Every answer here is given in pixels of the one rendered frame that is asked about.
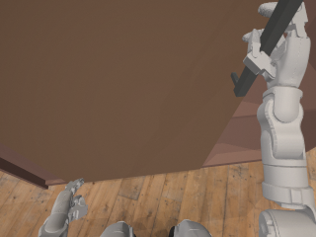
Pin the right robot forearm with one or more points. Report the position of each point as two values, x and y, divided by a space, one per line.
283 150

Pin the wardrobe door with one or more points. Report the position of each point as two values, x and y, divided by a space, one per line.
111 89
19 160

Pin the left robot forearm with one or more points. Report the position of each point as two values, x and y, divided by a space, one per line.
56 225

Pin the right robot hand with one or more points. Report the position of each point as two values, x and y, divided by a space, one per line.
290 56

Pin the robot thigh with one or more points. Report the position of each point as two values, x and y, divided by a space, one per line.
190 228
119 229

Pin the left robot hand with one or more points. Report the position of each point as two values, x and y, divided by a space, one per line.
74 207

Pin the handle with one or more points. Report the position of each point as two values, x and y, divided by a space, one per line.
274 29

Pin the right robot upper arm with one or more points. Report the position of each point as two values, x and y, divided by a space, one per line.
286 223

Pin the robot left thigh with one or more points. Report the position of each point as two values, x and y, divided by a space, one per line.
119 229

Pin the robot right thigh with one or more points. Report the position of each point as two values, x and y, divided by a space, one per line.
190 228

